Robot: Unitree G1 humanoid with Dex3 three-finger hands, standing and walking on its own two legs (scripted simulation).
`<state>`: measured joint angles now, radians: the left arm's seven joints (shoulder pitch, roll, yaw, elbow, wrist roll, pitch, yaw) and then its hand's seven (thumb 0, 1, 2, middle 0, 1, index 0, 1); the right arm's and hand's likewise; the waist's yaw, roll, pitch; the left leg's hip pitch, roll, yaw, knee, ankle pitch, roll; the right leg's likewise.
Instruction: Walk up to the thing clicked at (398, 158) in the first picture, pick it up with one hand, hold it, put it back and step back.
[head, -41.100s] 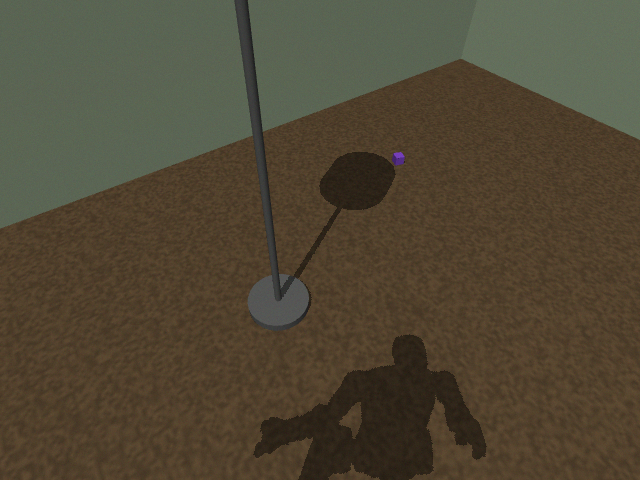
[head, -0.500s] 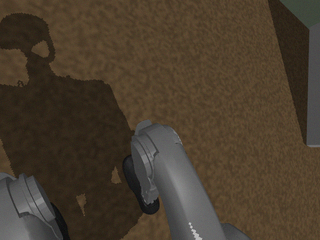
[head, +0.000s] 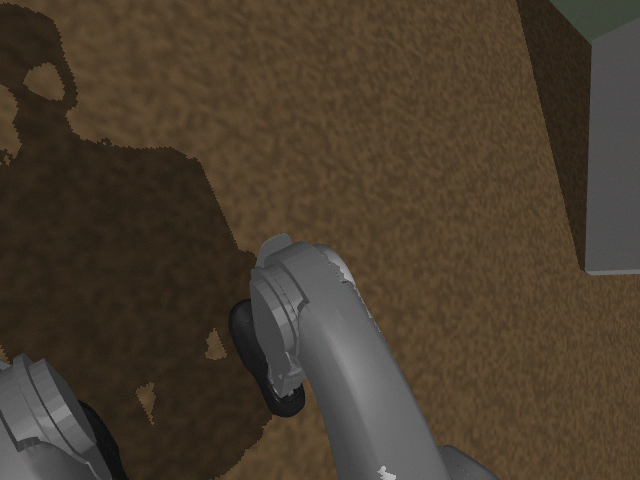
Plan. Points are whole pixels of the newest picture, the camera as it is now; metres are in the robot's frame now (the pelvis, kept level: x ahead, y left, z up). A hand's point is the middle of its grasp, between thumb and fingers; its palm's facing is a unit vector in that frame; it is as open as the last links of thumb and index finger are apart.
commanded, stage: open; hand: left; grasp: from above
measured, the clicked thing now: out of the picture +0.46 +0.36 -0.29
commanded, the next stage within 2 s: withdraw in 0.80 s
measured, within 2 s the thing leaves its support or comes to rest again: neither
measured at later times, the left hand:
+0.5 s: hand out of the picture +0.45 +0.35 -0.25, palm faces -0.29 -0.33 -0.90, open 11.9 cm
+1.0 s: hand out of the picture +0.45 +0.35 -0.25, palm faces -0.28 -0.33 -0.90, open 12.8 cm
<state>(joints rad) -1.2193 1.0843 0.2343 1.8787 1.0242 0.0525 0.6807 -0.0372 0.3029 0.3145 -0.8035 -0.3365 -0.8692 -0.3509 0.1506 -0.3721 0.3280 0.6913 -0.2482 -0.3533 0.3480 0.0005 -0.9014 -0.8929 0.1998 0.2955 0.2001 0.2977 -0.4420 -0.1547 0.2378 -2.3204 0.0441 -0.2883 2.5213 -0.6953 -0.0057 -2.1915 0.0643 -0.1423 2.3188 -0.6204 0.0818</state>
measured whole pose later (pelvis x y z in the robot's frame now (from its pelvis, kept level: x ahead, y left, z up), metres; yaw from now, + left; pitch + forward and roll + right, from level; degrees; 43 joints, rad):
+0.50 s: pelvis +0.00 +0.00 +0.01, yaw +0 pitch +26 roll -16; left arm -1.21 1.09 0.22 1.85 1.01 0.05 0.67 0.00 -0.20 0.81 -0.42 -0.72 -0.40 -0.75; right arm 0.15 -0.38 0.33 0.67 -0.24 -0.35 0.34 0.00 -0.90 -0.89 0.20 0.30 0.20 0.30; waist -0.44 -0.16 0.24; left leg -2.31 0.04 -0.29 2.50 -0.70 -0.01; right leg -2.18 0.06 -0.15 2.30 -0.62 0.08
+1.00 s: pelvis +0.00 +0.00 +0.01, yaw +0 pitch +27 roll -16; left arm -1.22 1.09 0.22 1.84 1.01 0.05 0.67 0.00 -0.34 0.96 -0.26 -0.90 -0.24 -0.91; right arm 0.15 -0.38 0.34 0.66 -0.24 -0.34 0.33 0.00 -0.90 -0.89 0.20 0.30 0.20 0.30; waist -0.44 -0.16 0.25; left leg -2.31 0.04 -0.29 2.49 -0.69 -0.01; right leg -2.17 0.06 -0.15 2.28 -0.62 0.08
